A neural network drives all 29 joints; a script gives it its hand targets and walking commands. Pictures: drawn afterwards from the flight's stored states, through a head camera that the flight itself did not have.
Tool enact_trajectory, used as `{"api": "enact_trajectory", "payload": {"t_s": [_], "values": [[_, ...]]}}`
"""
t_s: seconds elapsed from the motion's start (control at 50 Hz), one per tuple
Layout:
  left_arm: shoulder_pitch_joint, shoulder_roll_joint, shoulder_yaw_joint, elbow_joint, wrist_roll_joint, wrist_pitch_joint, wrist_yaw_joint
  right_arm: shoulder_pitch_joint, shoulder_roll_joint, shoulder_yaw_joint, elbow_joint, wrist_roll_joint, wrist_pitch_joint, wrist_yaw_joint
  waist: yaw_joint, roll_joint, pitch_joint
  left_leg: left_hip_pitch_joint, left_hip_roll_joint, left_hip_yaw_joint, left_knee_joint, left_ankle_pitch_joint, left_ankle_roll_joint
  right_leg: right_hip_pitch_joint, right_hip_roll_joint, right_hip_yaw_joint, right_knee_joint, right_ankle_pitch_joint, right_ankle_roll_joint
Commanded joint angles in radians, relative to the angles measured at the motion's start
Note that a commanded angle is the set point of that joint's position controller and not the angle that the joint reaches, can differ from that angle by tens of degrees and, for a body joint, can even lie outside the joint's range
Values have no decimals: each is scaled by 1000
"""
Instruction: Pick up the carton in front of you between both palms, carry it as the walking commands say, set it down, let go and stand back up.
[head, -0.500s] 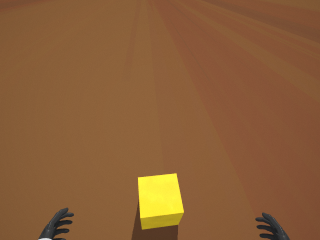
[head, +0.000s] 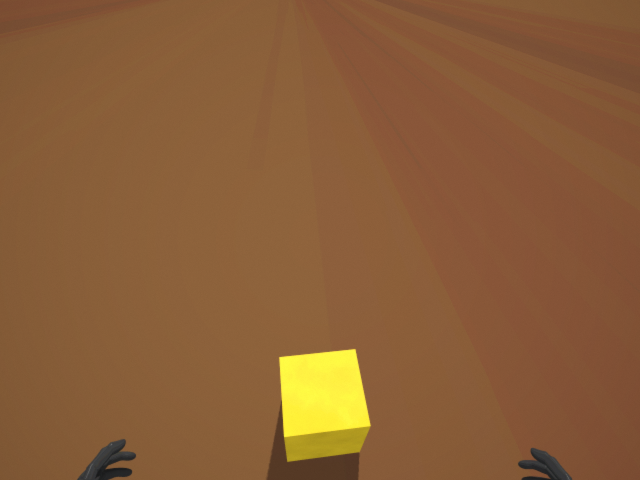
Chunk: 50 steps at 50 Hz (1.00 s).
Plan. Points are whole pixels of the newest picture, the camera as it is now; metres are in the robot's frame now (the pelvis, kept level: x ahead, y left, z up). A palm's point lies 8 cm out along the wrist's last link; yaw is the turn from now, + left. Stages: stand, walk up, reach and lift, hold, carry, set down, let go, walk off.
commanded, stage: stand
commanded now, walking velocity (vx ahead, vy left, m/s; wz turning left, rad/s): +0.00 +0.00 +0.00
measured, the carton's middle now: (320, 406) +0.41 -0.01 -0.65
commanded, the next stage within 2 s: none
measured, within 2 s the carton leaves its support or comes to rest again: neither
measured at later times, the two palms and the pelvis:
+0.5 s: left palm out of the picture +0.07 +0.31 -0.11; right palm out of the picture +0.08 -0.31 -0.10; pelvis -0.02 +0.00 +0.00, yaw +0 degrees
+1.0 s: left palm out of the picture +0.07 +0.31 -0.10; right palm out of the picture +0.08 -0.31 -0.10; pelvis -0.02 +0.00 +0.00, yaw +0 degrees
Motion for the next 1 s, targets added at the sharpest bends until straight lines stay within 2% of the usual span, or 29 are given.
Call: {"api": "enact_trajectory", "payload": {"t_s": [0.0,0.34,0.98], "values": [[-37,153,31,-37,-1,-12,2,-36,-165,-33,-36,1,-13,-3,1,17,-22,-9,125,-104,-71,226,0,-2,-102,83,-55,197,-19],[-36,172,24,32,-4,-16,-4,-55,-183,-24,35,8,-15,1,0,17,-8,-8,132,-115,-104,171,4,-7,-109,93,-90,151,-23],[-56,195,14,96,-11,-18,-6,-80,-204,-16,101,16,-18,3,-1,17,-16,8,140,-117,-121,204,8,8,-119,92,-107,177,-26]]}}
